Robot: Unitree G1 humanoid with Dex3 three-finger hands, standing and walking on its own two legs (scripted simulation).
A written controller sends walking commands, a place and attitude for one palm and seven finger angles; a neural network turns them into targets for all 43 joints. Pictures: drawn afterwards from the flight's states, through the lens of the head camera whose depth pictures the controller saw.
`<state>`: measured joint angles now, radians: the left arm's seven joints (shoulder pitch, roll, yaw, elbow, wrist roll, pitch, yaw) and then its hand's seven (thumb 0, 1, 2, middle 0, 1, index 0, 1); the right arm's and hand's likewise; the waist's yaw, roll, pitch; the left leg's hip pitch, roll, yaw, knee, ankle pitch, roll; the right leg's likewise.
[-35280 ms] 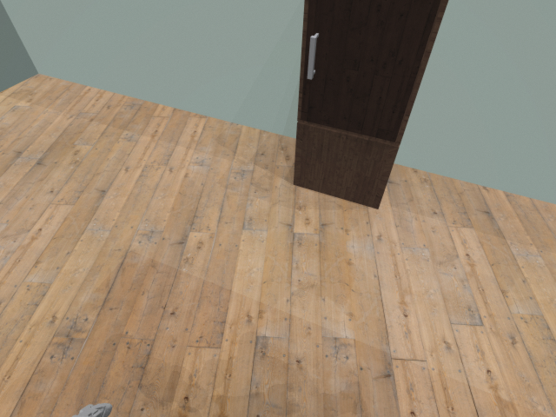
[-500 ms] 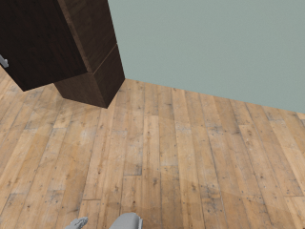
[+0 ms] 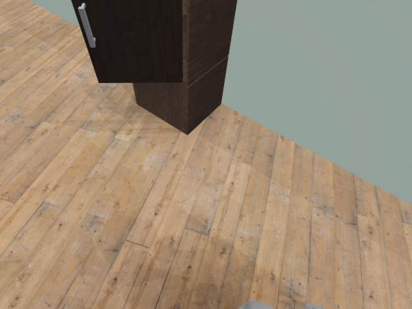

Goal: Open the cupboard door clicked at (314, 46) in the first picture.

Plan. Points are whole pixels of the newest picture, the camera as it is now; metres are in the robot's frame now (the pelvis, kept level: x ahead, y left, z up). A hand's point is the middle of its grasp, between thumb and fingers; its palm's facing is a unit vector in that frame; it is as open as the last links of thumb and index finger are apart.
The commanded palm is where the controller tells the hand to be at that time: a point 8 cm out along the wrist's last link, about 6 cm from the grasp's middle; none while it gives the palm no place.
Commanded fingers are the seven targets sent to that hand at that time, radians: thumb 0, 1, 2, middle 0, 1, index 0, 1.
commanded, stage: turn to face it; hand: left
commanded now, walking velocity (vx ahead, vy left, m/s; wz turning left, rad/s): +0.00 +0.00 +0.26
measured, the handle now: (88, 25) +1.06 +0.57 -0.05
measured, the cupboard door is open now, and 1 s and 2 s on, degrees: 42 42 42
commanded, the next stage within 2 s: take the last steps up to it in 0.04 s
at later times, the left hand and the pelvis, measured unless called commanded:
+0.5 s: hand out of the picture -0.02 +0.15 -0.16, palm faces +0.25 -0.94 -0.22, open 7.3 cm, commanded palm none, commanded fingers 0.00 0.90 0.90 -0.20 -0.30 -0.20 -0.30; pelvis +0.03 -0.02 +0.01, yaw +10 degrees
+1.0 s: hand (72, 270) +0.20 +0.32 -0.16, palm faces +0.23 -0.95 -0.20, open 7.3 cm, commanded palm none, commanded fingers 0.00 0.90 0.90 -0.20 -0.30 -0.20 -0.30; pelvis +0.16 +0.12 +0.00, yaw +10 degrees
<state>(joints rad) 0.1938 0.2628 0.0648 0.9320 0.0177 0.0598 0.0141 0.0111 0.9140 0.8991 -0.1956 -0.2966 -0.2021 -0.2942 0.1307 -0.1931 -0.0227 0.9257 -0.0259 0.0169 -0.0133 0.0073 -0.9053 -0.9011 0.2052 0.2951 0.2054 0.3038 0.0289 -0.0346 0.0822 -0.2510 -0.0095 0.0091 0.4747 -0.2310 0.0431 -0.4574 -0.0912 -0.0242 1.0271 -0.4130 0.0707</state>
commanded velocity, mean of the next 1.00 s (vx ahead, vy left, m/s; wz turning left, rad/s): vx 0.26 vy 0.10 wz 0.10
